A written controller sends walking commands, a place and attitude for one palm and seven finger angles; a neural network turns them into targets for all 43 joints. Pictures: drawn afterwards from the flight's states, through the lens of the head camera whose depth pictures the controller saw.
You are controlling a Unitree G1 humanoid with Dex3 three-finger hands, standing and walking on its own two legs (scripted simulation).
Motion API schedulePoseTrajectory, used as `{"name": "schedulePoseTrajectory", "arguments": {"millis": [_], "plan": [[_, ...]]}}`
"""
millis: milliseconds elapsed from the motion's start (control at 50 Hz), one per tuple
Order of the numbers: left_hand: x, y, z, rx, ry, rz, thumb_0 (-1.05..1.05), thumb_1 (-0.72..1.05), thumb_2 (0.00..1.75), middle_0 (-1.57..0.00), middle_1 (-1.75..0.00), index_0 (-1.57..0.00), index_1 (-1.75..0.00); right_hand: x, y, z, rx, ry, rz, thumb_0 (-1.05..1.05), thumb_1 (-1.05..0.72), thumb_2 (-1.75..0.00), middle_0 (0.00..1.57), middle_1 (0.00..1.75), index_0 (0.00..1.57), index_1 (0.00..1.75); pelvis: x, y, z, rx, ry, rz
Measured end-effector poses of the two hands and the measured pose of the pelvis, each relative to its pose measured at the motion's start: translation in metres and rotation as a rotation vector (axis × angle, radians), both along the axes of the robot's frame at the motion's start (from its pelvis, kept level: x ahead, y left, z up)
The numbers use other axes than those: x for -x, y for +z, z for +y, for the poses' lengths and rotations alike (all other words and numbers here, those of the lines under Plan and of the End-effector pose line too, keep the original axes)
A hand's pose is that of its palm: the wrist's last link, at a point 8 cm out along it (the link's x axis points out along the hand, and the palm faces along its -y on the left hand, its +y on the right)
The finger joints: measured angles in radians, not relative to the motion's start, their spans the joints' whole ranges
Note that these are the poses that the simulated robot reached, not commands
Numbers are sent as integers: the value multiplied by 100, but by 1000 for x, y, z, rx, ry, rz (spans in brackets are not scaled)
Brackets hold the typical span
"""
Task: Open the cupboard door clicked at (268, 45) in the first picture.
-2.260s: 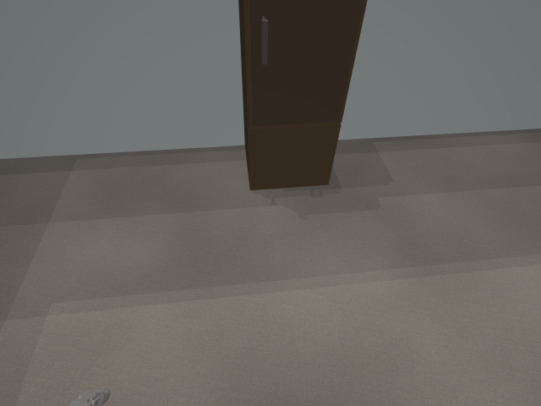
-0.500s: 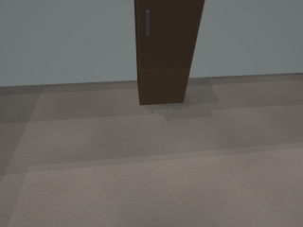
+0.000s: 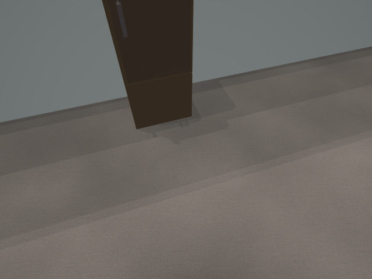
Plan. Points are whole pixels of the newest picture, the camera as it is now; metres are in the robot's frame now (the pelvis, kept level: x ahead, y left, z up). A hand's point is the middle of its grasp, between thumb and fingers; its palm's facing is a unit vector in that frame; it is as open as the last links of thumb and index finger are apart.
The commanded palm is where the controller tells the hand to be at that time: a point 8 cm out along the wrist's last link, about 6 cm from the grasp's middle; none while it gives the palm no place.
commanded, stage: walk to a spot facing it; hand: left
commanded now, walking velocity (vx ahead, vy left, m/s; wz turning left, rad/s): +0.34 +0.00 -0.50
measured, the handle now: (121, 19) +1.15 +0.37 +0.03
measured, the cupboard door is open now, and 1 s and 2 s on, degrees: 0 0 0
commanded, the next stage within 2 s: turn to face it in 1.04 s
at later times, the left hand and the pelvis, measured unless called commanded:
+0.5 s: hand (113, 260) +0.19 +0.21 -0.19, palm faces -0.07 -0.99 -0.15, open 7.4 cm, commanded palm none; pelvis +0.20 +0.03 -0.01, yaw -11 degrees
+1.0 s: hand (177, 142) +0.58 +0.07 -0.16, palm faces -0.52 -0.84 -0.16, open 7.4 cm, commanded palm none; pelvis +0.38 -0.02 +0.00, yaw -28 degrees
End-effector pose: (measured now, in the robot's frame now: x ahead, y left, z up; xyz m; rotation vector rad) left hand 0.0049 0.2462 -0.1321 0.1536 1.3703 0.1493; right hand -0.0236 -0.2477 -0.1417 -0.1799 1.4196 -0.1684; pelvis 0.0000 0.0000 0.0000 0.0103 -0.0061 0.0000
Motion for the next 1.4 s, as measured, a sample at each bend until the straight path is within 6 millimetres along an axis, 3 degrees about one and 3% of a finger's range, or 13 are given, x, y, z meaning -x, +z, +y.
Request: {"name": "schedulePoseTrajectory", "arguments": {"millis": [60, 100, 300, 480, 560, 720, 840, 980, 1040, 1100, 1260, 1320, 1400], "plan": [[-38, -8, -9, -24, -17, -93, 1, 91, 90, -20, -30, -20, -30, 0, -13, -12, -10, -21, 67, 0, -90, -90, 20, 30, 20, 30, -18, -13, -13, 5, -10, -5], [-53, -6, -15, -30, -5, -120, 1, 91, 90, -20, -30, -20, -30, -17, -10, -18, -7, -23, 65, 1, -91, -90, 20, 30, 20, 30, -29, -10, -18, 13, -14, -13], [-100, 6, -27, 13, -73, -13, 0, 91, 90, -20, -30, -20, -30, -189, 30, -14, 2, -41, -293, 1, -91, -90, 19, 30, 20, 30, -99, 14, -12, 12, -106, 18], [-174, -23, 10, 42, -62, 45, 0, 91, 90, -20, -30, -20, -30, -317, 33, 28, 29, -4, -421, 0, -91, -90, 19, 30, 20, 30, -191, -5, 23, 37, -173, 21], [-234, -24, 28, 39, -138, 56, 1, 91, 90, -20, -30, -20, -30, -320, 37, 41, 51, -83, -413, 0, -91, -90, 20, 30, 20, 30, -223, -1, 34, 35, -241, 3], [-391, -1, 23, 36, -290, -106, 1, 91, 90, -20, -30, -20, -30, -253, 41, 46, 110, -318, -181, -1, -94, -90, 20, 30, 20, 30, -283, 16, 39, 33, -332, 3], [-484, 5, -21, 60, -412, -161, 0, 91, 90, -19, -30, -19, -30, -212, 34, 65, 67, -453, 4, -1, -93, -90, 19, 30, 20, 30, -325, 14, 26, 18, -402, 6], [-580, 0, -112, 94, -590, -199, 1, 91, 90, -20, -30, -19, -30, -205, 16, 88, -47, -608, 150, 0, -91, -90, 19, 30, 20, 30, -374, 0, -11, 9, -483, 11], [-616, -8, -151, 100, -641, -257, 1, 91, 90, -20, -30, -20, -30, -216, 1, 82, -99, -658, 188, 0, -91, -90, 20, 30, 20, 30, -395, -14, -39, -2, -509, 7], [-633, -9, -172, 91, -647, -286, 0, 91, 90, -20, -30, -20, -30, -245, -10, 56, -98, -682, 150, 1, -91, -90, 20, 30, 20, 30, -407, -17, -55, -2, -546, -5], [-643, 11, -176, 20, -670, -214, 0, 91, 90, -20, -30, -20, -30, -373, 3, -42, 31, -626, -206, 0, -91, -90, 19, 30, 20, 30, -437, 3, -71, 5, -600, -3], [-649, 15, -175, 25, -647, -224, 0, 92, 90, -20, -30, -20, -30, -403, 10, -55, 43, -594, -264, 0, -91, -90, 19, 30, 20, 30, -451, 6, -74, 15, -585, -1], [-655, 10, -172, 64, -581, -245, 0, 91, 90, -20, -30, -20, -30, -427, 13, -53, 32, -541, -242, 0, -91, -90, 19, 30, 20, 30, -469, 6, -76, 35, -536, -2]]}}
